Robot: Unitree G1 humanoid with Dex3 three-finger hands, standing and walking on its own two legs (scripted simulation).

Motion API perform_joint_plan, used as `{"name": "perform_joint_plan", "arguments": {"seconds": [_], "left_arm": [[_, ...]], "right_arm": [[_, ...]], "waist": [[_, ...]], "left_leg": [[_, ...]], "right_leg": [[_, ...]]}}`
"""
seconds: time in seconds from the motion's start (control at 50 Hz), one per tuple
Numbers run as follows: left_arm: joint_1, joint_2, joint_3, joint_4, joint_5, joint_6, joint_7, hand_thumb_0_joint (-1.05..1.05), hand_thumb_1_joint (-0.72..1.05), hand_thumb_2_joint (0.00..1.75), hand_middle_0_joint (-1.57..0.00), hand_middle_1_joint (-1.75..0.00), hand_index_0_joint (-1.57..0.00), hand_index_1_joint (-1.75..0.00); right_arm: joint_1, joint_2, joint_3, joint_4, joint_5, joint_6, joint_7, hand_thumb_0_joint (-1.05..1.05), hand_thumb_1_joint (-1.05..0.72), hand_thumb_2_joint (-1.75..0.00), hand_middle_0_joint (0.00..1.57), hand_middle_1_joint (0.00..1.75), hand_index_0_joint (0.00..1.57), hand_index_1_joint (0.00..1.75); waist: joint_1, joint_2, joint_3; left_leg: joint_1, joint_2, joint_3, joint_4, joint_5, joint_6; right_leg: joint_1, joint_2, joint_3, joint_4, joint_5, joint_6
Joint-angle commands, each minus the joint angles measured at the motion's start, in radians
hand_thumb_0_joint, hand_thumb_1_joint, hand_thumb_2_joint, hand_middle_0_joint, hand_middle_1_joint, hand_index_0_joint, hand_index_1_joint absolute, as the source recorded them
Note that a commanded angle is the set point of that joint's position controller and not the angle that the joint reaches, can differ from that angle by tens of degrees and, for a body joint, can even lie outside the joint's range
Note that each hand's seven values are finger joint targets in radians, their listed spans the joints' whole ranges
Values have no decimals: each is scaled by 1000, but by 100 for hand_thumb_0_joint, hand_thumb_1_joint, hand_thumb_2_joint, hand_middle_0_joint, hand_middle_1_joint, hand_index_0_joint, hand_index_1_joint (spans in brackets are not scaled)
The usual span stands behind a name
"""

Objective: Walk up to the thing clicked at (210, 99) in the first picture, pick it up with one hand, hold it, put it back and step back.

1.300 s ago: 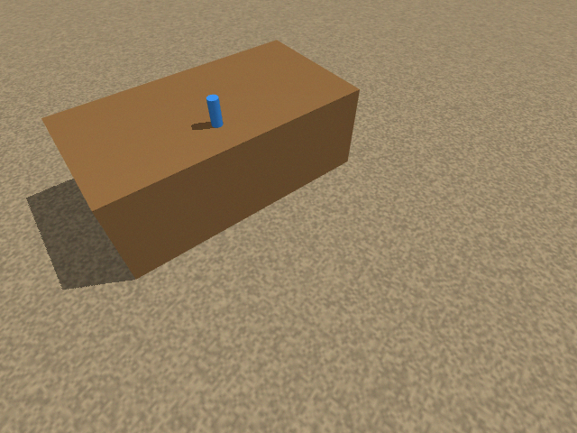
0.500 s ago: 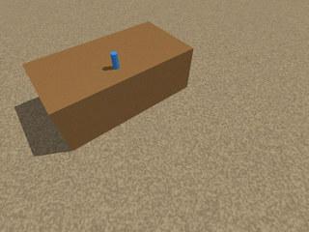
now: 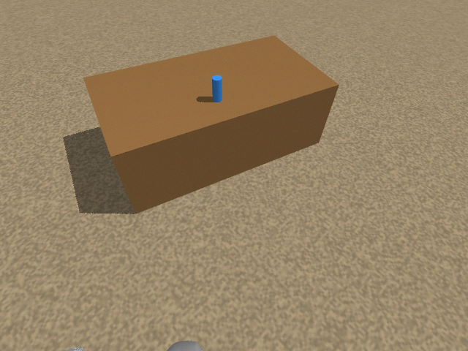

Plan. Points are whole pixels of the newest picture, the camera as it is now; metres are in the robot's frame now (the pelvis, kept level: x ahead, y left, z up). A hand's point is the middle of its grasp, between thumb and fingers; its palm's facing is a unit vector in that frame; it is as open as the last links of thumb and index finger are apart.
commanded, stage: walk up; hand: right
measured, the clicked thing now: (217, 89) +1.23 +0.11 -0.30
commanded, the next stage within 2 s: none
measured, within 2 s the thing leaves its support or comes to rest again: neither
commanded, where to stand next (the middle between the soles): +0.74 +0.01 m, yaw +28 degrees
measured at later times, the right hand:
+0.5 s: hand (339, 289) +0.26 -0.20 -0.13, palm faces -0.22 +0.89 -0.40, open 7.4 cm
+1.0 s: hand (319, 165) +0.62 -0.22 -0.14, palm faces -0.41 +0.81 -0.42, open 7.4 cm
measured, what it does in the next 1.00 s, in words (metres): walks ahead, turning left: left foot, then right foot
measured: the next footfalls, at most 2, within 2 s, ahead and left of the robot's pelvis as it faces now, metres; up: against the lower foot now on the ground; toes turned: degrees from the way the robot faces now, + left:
left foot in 0.16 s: +0.18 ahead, +0.19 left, +0.00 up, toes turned +11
right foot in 0.62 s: +0.44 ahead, -0.07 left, +0.00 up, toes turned +11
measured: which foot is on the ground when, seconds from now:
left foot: up 0.00-0.14, down 0.16-0.66, up 0.68-1.00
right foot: down 0.00-0.18, up 0.20-0.60, down 0.62-1.00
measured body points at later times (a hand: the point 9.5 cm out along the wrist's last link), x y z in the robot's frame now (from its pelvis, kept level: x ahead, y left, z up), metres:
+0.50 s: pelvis +0.19 +0.06 -0.01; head +0.19 +0.08 +0.44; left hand +0.20 +0.39 -0.13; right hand +0.27 -0.25 -0.11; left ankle +0.14 +0.19 -0.74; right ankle +0.34 -0.09 -0.70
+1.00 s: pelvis +0.42 -0.01 -0.01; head +0.44 +0.02 +0.43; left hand +0.32 +0.29 -0.13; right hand +0.64 -0.26 -0.11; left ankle +0.48 +0.15 -0.72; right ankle +0.40 -0.08 -0.74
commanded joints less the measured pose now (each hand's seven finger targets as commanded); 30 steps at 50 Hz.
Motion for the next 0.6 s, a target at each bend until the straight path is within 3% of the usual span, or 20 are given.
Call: {"name": "perform_joint_plan", "arguments": {"seconds": [0.0,0.06,0.08,0.1,0.12,0.14,0.16,0.18,0.2,0.22,0.24,0.26,0.28,0.32,0.38,0.42,0.48,0.52,0.56,0.58], "left_arm": [[-82,287,77,-135,-1,-21,-2,0,90,90,-20,-30,-20,-30],[-89,289,78,-161,0,-13,-13,0,90,90,-20,-30,-20,-30],[-96,290,76,-166,-1,-9,-15,0,90,90,-20,-30,-20,-30],[-99,277,72,-176,1,-5,-15,0,90,90,-20,-30,-20,-30],[-69,238,62,-178,6,3,-14,0,90,90,-20,-30,-20,-30],[-12,180,42,-179,0,11,-16,0,90,90,-20,-30,-20,-30],[11,108,20,-200,-5,14,-22,0,90,90,-20,-30,-20,-30],[-8,198,31,-228,-19,13,-22,0,90,90,-20,-30,-20,-30],[-46,273,39,-222,-10,14,-17,0,90,90,-20,-30,-20,-30],[-44,288,38,-205,-23,12,-16,0,90,90,-20,-30,-20,-30],[32,273,42,-161,-37,18,-16,0,90,90,-20,-30,-20,-30],[94,263,46,-132,-42,23,-21,0,90,90,-20,-30,-20,-30],[128,261,49,-120,-44,30,-25,0,90,90,-20,-30,-20,-30],[119,254,55,-125,-34,42,-35,0,90,90,-20,-30,-20,-30],[56,236,57,-176,-25,44,-46,0,90,90,-20,-30,-20,-30],[-8,221,60,-210,-17,41,-52,0,90,90,-20,-30,-20,-30],[-66,202,59,-245,-19,28,-55,0,90,90,-20,-30,-20,-30],[-74,196,62,-245,-21,21,-57,0,90,90,-20,-30,-20,-30],[-22,200,72,-236,-24,16,-56,0,90,90,-20,-30,-20,-30],[44,194,75,-221,-25,10,-52,0,90,90,-20,-30,-20,-30]], "right_arm": [[-75,-191,-66,-162,1,-51,24,0,-90,-90,20,30,20,30],[-15,-174,-75,-171,6,-56,29,0,-90,-90,20,30,20,30],[30,-178,-81,-162,6,-60,23,0,-90,-90,20,30,20,30],[117,-203,-94,-137,7,-64,13,0,-90,-90,20,30,20,30],[236,-244,-111,-102,7,-68,-3,0,-90,-90,20,30,20,30],[336,-298,-131,-90,3,-74,-21,0,-90,-90,20,30,20,30],[373,-376,-136,-104,-6,-78,-39,0,-90,-90,20,30,20,30],[281,-422,-133,-165,16,-87,-35,0,-90,-90,20,30,20,30],[186,-436,-136,-192,38,-87,-38,0,-90,-90,20,30,20,30],[133,-403,-120,-213,36,-95,-45,0,-90,-90,20,30,20,30],[88,-361,-100,-230,29,-106,-50,0,-90,-90,20,30,20,30],[75,-325,-87,-240,29,-117,-52,0,-90,-90,20,30,20,30],[93,-307,-79,-235,36,-126,-51,0,-90,-90,20,30,20,30],[103,-296,-76,-242,33,-133,-53,0,-90,-90,20,30,20,30],[151,-295,-76,-251,25,-145,-60,0,-90,-90,20,30,20,30],[195,-310,-82,-252,25,-151,-63,0,-90,-90,20,30,20,30],[212,-311,-82,-264,26,-155,-69,0,-90,-90,20,30,20,30],[204,-305,-78,-275,23,-153,-74,0,-90,-90,20,30,20,30],[166,-310,-79,-293,17,-147,-82,0,-90,-90,20,30,20,30],[148,-304,-74,-299,14,-144,-86,0,-90,-90,20,30,20,30]], "waist": [[-4,-103,51],[-29,-129,43],[-57,-116,25],[-99,-51,-16],[-147,84,-84],[-199,231,-102],[-196,449,-50],[-159,310,-68],[-122,198,7],[-90,120,36],[-45,113,48],[-18,127,33],[-6,139,33],[-8,146,40],[-32,147,57],[-57,140,57],[-68,126,46],[-63,127,40],[-25,155,10],[17,142,-15]], "left_leg": [[-132,89,-24,-86,54,-7],[99,40,70,-164,195,-16],[196,18,115,-177,247,-17],[316,-12,128,-187,220,-4],[466,-50,118,-170,141,20],[595,-19,2,-233,-4,69],[558,177,-412,-446,-321,136],[434,342,-885,-686,-483,250],[300,394,-938,-730,-518,280],[256,347,-796,-691,-428,251],[234,272,-582,-617,-294,210],[201,216,-460,-588,-214,184],[149,180,-380,-587,-163,162],[64,154,-319,-614,-117,160],[135,152,-280,-596,-33,190],[179,166,-284,-577,9,204],[203,171,-273,-532,95,191],[175,165,-249,-490,179,181],[121,176,-242,-430,261,167],[113,161,-212,-345,338,150]], "right_leg": [[-2,-272,140,-166,-208,-158],[-185,-205,14,-76,-208,-116],[-247,-205,-2,-21,-241,-113],[-300,-193,-15,109,-191,-107],[-361,-150,-39,335,-107,-91],[-507,-97,-53,633,-122,-66],[-690,23,-23,895,-371,-33],[-684,37,134,930,-339,-28],[-650,-35,214,931,-282,-25],[-632,-71,238,927,-211,-23],[-605,-107,235,895,-128,-21],[-549,-115,222,834,-93,-16],[-494,-116,204,774,-51,-9],[-416,-101,170,698,-4,16],[-483,-98,162,545,27,39],[-508,-101,160,476,40,39],[-485,-92,159,376,92,21],[-426,-71,137,337,88,13],[-288,-51,114,322,41,2],[-202,-36,95,256,59,-4]]}}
